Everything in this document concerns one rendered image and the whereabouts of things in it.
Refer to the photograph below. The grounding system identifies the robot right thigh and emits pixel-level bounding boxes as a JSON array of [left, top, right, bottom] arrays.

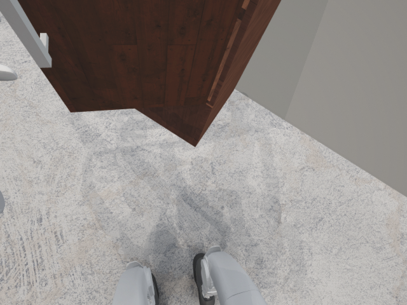
[[201, 251, 267, 305]]

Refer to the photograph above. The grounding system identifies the robot left thigh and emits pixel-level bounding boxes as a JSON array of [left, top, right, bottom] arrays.
[[112, 266, 155, 305]]

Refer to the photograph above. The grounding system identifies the left robot hand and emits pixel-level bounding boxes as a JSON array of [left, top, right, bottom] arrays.
[[0, 19, 18, 81]]

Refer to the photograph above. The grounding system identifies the robot thigh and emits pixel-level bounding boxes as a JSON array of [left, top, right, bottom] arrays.
[[201, 251, 267, 305], [112, 266, 155, 305]]

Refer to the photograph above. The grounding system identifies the handle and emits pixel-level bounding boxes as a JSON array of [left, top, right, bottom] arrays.
[[0, 0, 52, 68]]

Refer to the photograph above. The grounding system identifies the cupboard door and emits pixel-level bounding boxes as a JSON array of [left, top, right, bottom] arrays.
[[18, 0, 244, 112]]

